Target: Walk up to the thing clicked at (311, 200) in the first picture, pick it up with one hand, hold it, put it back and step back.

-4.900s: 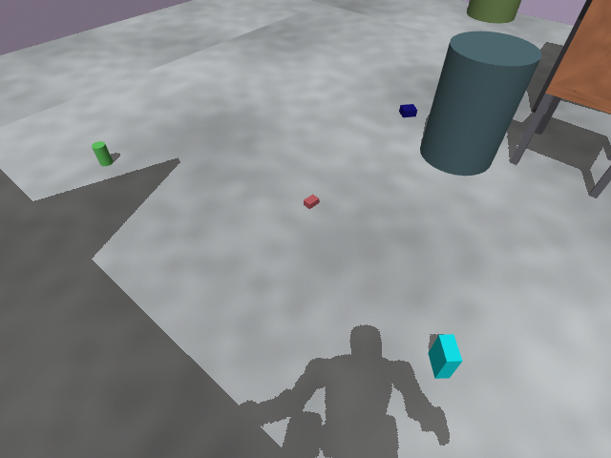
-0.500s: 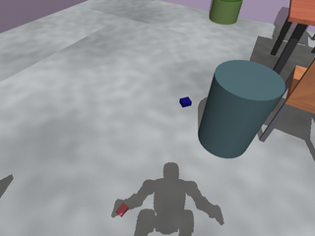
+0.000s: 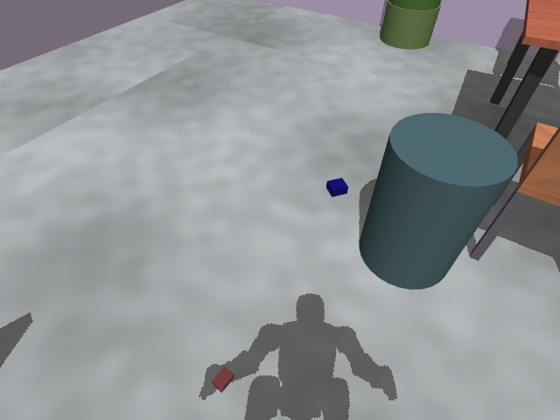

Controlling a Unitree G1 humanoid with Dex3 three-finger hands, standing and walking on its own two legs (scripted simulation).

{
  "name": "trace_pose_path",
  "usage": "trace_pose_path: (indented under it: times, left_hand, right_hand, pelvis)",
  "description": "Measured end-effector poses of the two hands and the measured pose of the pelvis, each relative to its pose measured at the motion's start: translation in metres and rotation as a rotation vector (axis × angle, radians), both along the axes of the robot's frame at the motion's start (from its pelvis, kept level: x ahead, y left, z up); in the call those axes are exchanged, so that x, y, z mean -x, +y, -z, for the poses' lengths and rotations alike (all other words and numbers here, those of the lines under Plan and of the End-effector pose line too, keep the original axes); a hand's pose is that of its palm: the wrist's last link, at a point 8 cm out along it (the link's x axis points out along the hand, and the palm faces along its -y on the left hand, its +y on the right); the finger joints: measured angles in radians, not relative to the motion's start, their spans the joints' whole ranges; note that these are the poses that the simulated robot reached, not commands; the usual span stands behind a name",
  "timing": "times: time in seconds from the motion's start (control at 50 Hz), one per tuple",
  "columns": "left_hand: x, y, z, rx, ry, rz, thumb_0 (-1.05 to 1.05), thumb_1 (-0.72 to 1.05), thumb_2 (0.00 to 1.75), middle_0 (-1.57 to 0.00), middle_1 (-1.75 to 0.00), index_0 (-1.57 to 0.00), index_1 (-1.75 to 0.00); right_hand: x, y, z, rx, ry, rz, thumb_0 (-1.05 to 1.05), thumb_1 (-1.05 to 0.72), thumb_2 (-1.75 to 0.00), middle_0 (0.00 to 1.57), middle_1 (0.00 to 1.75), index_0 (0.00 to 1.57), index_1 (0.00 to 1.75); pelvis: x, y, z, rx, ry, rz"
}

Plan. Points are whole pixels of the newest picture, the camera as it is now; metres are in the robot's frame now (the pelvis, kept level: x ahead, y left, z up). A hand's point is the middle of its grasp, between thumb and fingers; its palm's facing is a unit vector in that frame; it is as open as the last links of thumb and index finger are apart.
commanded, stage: walk up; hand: left
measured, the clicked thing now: (223, 379) +0.41 +0.22 -0.77
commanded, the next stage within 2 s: stand in 0.10 s
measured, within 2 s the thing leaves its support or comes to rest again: neither
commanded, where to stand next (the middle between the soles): +0.04 -0.01 m, yaw +1 degrees
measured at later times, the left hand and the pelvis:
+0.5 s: hand out of the picture +0.09 +0.25 -0.16, palm faces -0.02 -0.94 -0.34, open 7.4 cm; pelvis +0.00 +0.00 +0.00, yaw +1 degrees
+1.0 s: hand out of the picture +0.08 +0.25 -0.16, palm faces -0.02 -0.94 -0.35, open 7.4 cm; pelvis +0.00 -0.01 +0.00, yaw +1 degrees
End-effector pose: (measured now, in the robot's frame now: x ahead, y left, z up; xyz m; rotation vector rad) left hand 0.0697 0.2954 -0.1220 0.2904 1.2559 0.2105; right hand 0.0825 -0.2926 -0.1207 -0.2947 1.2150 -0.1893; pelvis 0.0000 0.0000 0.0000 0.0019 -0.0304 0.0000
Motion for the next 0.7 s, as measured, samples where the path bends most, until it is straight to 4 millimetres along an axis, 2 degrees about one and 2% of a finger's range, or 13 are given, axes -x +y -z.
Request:
trace_pose_path:
  times: [0.4,0.7]
  left_hand:
    - [-0.011,-0.002,-0.003,-0.011,-0.032,0.03,0.01,0.9,0.9,-0.21,-0.3,-0.2,-0.3]
    - [-0.008,-0.003,-0.005,-0.017,-0.035,0.025,0.01,0.9,0.9,-0.21,-0.3,-0.2,-0.3]
  right_hand:
    - [0.004,-0.005,0.0,0.006,0.017,0.002,0.0,-0.9,-0.89,0.21,0.3,0.2,0.3]
    - [0.006,-0.008,0.0,0.006,0.02,-0.006,0.0,-0.9,-0.89,0.21,0.3,0.2,0.3]
  pelvis:
    - [-0.004,-0.003,0.0,0.001,-0.002,-0.007]
    - [-0.004,-0.006,0.0,0.001,-0.006,-0.014]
